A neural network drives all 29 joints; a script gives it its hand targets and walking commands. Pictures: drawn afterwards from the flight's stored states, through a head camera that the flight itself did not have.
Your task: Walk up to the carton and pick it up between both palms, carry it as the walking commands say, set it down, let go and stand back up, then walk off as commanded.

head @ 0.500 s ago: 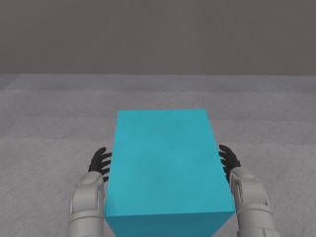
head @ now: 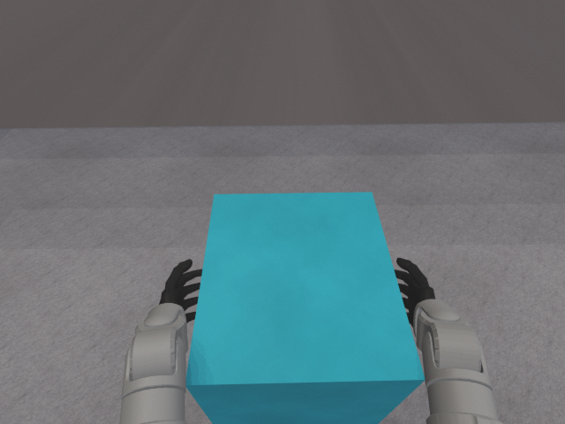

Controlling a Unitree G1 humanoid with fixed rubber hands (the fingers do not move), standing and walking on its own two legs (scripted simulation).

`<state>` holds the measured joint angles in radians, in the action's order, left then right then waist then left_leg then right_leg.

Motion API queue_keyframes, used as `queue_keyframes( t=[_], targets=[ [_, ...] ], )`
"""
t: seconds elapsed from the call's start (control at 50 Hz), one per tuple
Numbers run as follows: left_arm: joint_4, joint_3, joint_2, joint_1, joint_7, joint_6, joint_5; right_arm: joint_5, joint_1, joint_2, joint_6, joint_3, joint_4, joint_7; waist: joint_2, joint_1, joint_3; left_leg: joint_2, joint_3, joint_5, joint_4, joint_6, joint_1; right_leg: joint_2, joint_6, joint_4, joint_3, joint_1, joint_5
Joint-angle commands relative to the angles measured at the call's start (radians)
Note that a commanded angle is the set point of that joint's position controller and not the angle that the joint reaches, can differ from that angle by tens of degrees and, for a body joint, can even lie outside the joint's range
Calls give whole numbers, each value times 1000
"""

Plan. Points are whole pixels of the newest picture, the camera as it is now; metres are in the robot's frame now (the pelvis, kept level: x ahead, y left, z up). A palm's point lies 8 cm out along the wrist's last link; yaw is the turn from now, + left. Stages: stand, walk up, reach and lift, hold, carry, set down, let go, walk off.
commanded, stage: reach and lift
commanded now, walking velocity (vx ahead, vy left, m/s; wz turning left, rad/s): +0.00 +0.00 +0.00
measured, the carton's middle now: (295, 311) +0.32 -0.01 -0.03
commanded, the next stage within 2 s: hold in 0.92 s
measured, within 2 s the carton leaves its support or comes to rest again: neither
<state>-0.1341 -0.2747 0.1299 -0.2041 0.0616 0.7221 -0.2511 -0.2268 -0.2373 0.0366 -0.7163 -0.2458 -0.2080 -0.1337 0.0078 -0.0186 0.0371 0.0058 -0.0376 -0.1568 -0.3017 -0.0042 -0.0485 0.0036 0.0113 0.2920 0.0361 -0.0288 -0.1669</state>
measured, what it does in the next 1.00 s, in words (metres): stands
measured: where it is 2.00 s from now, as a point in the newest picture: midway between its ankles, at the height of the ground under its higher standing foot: outside the picture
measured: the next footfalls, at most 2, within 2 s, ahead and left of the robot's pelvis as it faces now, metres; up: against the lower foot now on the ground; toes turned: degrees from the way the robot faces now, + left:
none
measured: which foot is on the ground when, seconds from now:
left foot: down 0.00-1.00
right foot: down 0.00-1.00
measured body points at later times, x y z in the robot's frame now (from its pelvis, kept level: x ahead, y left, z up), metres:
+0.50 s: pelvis +0.00 +0.00 +0.00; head -0.02 +0.00 +0.45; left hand +0.28 +0.18 +0.03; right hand +0.28 -0.18 +0.03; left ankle +0.01 +0.12 -0.75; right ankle +0.00 -0.13 -0.75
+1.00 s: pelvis -0.01 +0.00 +0.00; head -0.03 +0.00 +0.45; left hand +0.28 +0.18 +0.03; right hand +0.28 -0.18 +0.03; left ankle +0.01 +0.12 -0.75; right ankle +0.00 -0.13 -0.75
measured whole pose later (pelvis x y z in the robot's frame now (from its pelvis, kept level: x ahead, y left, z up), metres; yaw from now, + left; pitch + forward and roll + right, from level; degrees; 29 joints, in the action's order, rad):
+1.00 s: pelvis -0.01 +0.00 +0.00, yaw +0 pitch -7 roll +0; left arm -0.09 -0.25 0.09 -0.18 0.09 0.74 -0.23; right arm -0.22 -0.18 0.08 -0.74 -0.24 -0.11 -0.10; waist 0.00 -0.01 0.07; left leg 0.01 -0.05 -0.15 -0.32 0.00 -0.05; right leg 0.00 0.01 0.32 0.03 -0.03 -0.17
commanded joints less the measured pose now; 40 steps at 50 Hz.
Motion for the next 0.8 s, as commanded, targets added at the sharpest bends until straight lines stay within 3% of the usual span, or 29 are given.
queue_keyframes(
  t=[0.0, 0.32, 0.78],
  targets=[
    [53, 605, 790, -465, 185, -17, 228, 225, -494, 795, 45, 569, 126, -172, -9, 2, -261, 85, -37, 205, 26, -6, 83, -89, -20, -27, 28, 50, 214],
    [142, 639, 739, -374, 169, -9, 233, 218, -394, 766, 37, 600, 217, -142, -8, 2, -245, 85, -42, 243, 28, -9, 99, -94, -22, -27, 30, 54, 224],
    [123, 617, 695, -425, 193, -12, 227, 218, -424, 797, 19, 597, 206, -115, -16, 9, -194, 89, -34, 68, 26, 13, 50, -80, -20, -28, 28, 21, 84]
  ],
)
